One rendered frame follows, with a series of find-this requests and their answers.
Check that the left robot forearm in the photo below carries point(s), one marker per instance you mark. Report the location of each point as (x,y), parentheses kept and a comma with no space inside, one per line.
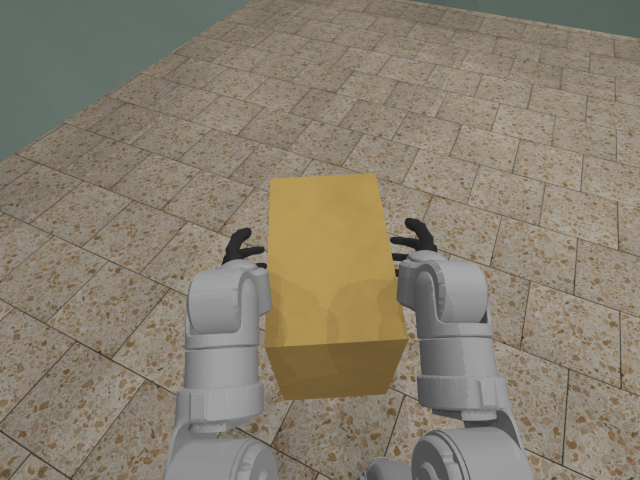
(221,388)

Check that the robot right shin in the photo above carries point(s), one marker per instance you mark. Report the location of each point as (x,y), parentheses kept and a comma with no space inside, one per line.
(377,459)

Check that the robot right upper arm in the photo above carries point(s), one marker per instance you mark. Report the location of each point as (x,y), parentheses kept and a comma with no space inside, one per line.
(481,453)

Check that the robot right hand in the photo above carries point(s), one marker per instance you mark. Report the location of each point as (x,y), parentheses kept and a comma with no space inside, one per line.
(425,242)

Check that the carton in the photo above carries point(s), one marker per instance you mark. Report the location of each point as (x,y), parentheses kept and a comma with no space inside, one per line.
(335,328)

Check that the robot left hand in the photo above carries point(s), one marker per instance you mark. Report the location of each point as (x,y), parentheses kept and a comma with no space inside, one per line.
(234,252)

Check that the right robot forearm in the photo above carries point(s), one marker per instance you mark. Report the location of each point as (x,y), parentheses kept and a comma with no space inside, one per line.
(459,376)

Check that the robot left upper arm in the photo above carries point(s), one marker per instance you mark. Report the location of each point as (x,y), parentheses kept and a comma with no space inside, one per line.
(223,459)

